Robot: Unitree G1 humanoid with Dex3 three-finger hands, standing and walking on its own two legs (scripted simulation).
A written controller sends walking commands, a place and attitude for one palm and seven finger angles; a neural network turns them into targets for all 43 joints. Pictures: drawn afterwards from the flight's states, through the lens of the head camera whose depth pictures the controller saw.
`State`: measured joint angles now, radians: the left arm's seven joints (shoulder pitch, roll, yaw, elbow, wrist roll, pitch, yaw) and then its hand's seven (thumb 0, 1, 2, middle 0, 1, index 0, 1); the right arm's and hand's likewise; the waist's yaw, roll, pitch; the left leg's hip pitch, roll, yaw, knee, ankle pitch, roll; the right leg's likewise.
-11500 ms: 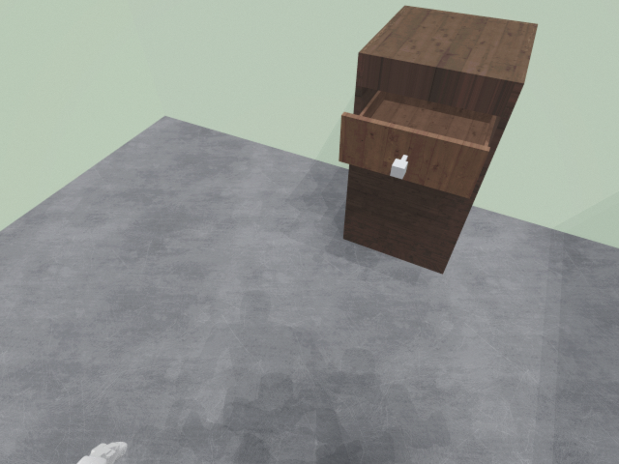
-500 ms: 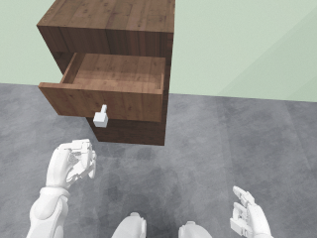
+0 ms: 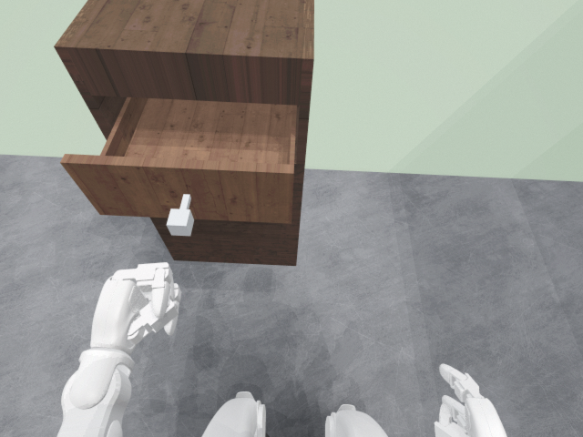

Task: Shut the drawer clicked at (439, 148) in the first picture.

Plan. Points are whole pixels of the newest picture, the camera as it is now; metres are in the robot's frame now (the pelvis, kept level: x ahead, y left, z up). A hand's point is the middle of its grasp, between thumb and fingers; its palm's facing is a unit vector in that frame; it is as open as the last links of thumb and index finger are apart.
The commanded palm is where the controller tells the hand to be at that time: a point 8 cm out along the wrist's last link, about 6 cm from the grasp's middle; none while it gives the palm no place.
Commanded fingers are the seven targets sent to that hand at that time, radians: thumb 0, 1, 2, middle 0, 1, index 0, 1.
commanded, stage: raise the hand and make a fist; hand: left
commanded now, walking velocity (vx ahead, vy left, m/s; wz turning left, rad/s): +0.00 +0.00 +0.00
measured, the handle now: (183, 213) +0.48 +0.21 -0.06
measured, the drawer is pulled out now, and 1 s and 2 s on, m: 0.17 0.17 0.16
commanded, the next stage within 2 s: bring the fist close to the handle in 0.04 s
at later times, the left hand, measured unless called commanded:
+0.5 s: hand (188, 289) +0.31 +0.16 -0.01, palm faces -0.06 -1.00 -0.05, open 3.2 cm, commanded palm +0.29 +0.22 +0.00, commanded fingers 0.00 0.90 0.90 -1.40 -1.60 -1.40 -1.60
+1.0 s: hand (193, 277) +0.35 +0.17 -0.05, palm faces -0.03 -1.00 -0.04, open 3.3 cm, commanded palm +0.34 +0.22 -0.05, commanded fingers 0.00 0.90 0.90 -1.40 -1.60 -1.40 -1.60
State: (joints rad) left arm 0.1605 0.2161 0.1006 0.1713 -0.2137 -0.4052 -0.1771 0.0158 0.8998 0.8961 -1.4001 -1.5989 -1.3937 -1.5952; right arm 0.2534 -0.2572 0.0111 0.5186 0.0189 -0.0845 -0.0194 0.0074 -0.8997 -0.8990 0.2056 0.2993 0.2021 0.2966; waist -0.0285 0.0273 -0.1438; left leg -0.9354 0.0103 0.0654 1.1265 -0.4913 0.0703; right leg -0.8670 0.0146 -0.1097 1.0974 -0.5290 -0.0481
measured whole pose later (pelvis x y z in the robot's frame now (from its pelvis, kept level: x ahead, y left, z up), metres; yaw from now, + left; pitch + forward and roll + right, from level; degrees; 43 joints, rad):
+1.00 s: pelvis -0.02 -0.01 -0.06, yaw -1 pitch +26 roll -3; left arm -0.26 0.28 0.23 0.58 -0.20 -0.52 -0.24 0.02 0.90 0.90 -1.40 -1.60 -1.39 -1.60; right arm 0.21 -0.27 0.01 0.59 0.01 -0.05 0.00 0.00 -0.90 -0.90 0.21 0.30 0.20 0.30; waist -0.05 0.02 -0.19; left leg -1.30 0.04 0.05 1.41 -0.57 0.06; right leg -1.23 0.02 -0.13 1.38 -0.61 -0.07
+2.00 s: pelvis -0.02 -0.01 -0.08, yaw -1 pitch +29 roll -3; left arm -0.53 0.34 0.28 0.81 -0.16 -0.54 -0.21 0.01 0.90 0.90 -1.40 -1.60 -1.44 -1.60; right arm 0.21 -0.27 0.02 0.61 0.00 0.01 0.00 0.00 -0.90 -0.90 0.21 0.30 0.20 0.30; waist -0.08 0.03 -0.18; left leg -1.42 0.04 0.04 1.49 -0.58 0.07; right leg -1.34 0.02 -0.15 1.45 -0.62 -0.07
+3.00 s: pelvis -0.03 -0.01 -0.10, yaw -4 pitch +33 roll -6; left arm -0.96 0.56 0.41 1.18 -0.04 -0.49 -0.19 0.02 0.89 0.89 -1.40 -1.60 -1.50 -1.60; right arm 0.30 -0.28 0.06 0.64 -0.04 0.06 0.02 0.00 -0.90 -0.90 0.21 0.30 0.20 0.30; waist -0.20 0.05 -0.16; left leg -1.56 0.06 0.01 1.53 -0.56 0.07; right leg -1.46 0.04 -0.17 1.46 -0.59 -0.08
